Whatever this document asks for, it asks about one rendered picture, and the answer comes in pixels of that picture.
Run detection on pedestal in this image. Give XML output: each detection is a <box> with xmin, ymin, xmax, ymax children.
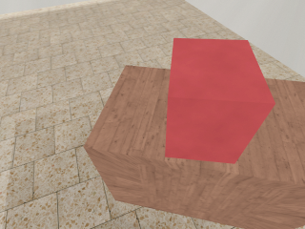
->
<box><xmin>84</xmin><ymin>65</ymin><xmax>305</xmax><ymax>229</ymax></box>

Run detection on carton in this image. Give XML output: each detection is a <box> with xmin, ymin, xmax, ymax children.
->
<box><xmin>165</xmin><ymin>38</ymin><xmax>275</xmax><ymax>164</ymax></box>

